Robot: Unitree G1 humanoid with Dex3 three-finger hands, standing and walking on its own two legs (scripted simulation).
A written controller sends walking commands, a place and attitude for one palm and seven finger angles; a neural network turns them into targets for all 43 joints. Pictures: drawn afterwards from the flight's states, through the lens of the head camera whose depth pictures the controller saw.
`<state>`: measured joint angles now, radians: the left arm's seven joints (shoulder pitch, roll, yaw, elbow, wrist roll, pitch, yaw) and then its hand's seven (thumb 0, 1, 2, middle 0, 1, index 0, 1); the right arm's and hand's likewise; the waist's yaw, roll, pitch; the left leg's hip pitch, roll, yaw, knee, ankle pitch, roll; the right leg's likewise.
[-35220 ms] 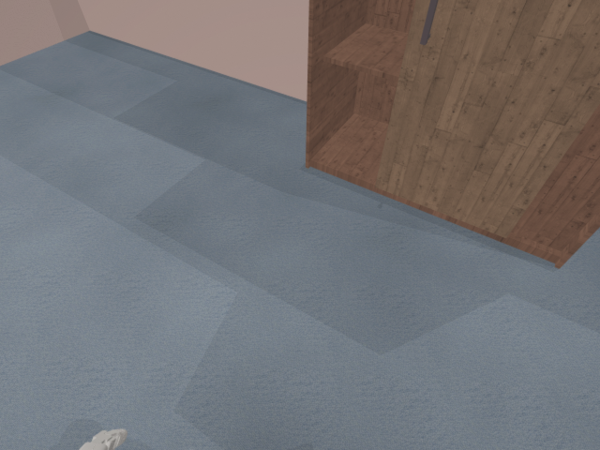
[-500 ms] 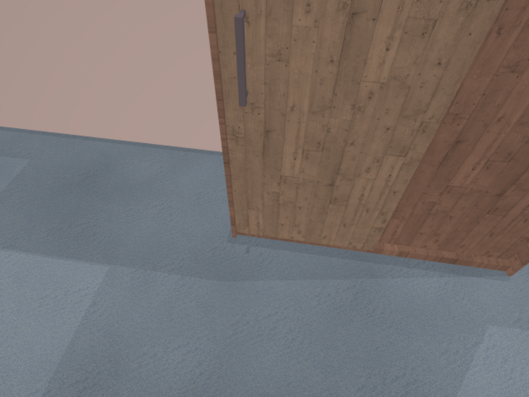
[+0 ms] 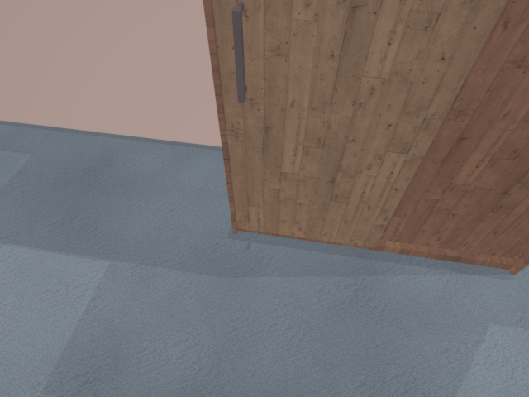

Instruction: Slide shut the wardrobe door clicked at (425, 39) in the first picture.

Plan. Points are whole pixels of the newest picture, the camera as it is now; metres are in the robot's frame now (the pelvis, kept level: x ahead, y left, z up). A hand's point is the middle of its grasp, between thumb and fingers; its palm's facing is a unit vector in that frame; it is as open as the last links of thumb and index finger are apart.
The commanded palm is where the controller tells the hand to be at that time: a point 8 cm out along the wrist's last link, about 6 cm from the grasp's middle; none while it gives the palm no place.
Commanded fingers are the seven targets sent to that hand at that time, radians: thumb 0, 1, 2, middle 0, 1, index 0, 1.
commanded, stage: look to check the result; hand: right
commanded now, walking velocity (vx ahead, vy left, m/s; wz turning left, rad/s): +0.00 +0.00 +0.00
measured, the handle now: (241, 56) +0.83 +0.12 +0.09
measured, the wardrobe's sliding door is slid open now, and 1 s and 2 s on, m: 0.00 0.00 0.00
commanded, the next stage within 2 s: walk to a spot facing it in 0.20 s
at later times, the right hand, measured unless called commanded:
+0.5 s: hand out of the picture +0.05 -0.19 -0.18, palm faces -0.03 +0.97 -0.24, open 7.4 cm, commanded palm none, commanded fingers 0.00 -0.90 -0.90 0.20 0.30 0.20 0.30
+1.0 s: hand out of the picture +0.11 -0.17 -0.19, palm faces -0.27 +0.94 -0.21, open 7.4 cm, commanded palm none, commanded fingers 0.00 -0.90 -0.90 0.20 0.30 0.20 0.30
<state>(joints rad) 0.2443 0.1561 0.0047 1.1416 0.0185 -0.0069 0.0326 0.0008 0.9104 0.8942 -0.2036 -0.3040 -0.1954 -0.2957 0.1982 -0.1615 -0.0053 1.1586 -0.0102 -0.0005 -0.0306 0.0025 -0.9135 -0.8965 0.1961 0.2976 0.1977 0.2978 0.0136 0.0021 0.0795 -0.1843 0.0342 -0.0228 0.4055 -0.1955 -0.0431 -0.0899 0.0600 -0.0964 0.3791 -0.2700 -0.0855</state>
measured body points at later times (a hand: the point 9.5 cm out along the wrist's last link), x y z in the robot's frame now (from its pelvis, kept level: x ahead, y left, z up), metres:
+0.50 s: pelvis +0.00 +0.01 +0.00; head +0.03 +0.01 +0.44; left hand +0.03 +0.26 -0.16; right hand +0.05 -0.24 -0.16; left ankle +0.02 +0.15 -0.74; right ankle -0.04 -0.06 -0.74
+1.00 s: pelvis -0.01 +0.00 -0.01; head +0.05 +0.01 +0.43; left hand +0.03 +0.29 -0.14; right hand +0.12 -0.22 -0.17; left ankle -0.01 +0.14 -0.74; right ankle +0.02 -0.13 -0.74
